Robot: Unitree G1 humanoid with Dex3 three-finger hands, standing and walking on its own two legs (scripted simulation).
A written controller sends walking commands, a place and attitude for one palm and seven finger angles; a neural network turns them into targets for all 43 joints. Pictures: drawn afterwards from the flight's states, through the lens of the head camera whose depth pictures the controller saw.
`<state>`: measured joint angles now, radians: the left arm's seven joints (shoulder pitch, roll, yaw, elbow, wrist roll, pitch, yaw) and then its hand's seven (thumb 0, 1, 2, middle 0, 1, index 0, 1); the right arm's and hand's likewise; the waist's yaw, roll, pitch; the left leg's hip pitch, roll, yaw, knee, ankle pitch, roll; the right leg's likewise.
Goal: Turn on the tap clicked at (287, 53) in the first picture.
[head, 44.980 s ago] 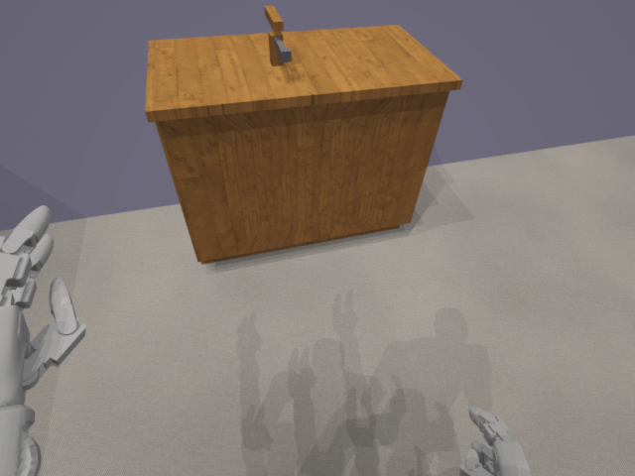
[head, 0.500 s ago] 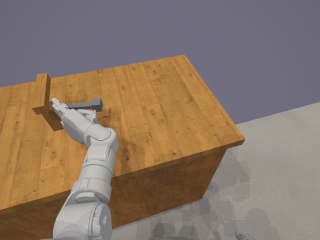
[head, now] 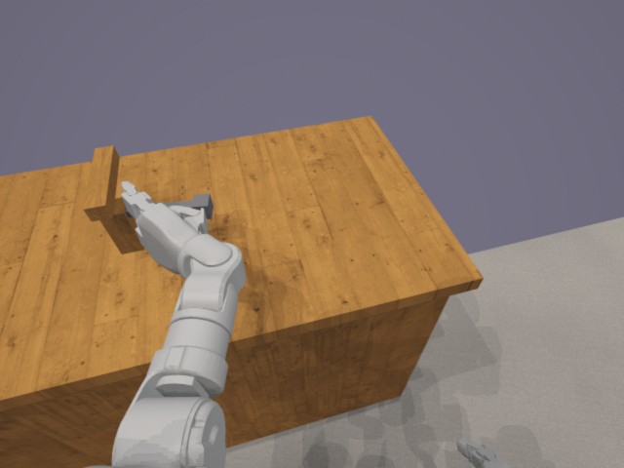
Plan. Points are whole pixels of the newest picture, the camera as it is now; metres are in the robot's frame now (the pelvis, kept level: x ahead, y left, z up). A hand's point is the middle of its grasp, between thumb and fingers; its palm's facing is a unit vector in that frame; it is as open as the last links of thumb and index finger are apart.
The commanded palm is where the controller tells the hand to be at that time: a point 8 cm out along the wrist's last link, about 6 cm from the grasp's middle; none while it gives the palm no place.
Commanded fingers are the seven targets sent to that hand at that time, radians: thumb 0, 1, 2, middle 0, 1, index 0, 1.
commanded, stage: lift the hand up off the lever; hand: left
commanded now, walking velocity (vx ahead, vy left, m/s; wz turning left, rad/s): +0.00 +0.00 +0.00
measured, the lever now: (202, 206) +0.48 +0.19 +0.07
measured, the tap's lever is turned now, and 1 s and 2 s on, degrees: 79 79 79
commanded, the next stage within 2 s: draw the hand back beside the body in 1.08 s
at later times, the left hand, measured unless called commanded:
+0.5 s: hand (197, 208) +0.42 +0.17 +0.12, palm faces +0.80 -0.59 -0.12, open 7.8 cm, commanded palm +0.36 +0.18 +0.13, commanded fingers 0.00 0.90 0.90 -0.15 -0.15 -0.15 -0.15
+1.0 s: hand (186, 207) +0.40 +0.17 +0.14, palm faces +0.78 -0.62 -0.10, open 7.8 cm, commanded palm +0.35 +0.18 +0.15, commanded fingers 0.00 0.90 0.90 -0.15 -0.15 -0.15 -0.15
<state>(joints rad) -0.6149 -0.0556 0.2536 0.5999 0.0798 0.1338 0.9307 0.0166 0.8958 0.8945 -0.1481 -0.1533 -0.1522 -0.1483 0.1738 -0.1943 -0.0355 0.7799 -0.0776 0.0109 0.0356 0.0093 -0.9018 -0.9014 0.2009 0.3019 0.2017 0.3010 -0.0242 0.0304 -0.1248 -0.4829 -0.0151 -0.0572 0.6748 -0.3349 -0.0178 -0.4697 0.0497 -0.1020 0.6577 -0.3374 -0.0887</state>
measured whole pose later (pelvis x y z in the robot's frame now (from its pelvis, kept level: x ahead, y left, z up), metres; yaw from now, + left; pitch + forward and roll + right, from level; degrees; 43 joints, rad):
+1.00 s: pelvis +0.00 +0.00 +0.01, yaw +0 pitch +4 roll +1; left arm -0.57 -0.05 0.21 0.44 0.04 0.26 0.89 0.02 0.90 0.89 -0.15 -0.15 -0.15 -0.15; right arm 0.11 -0.20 -0.03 0.78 -0.05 0.00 0.01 0.01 -0.90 -0.90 0.20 0.30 0.20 0.30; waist 0.01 0.03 -0.10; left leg -0.35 -0.01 -0.06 0.57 -0.29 -0.02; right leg -0.35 0.05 -0.10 0.57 -0.30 -0.09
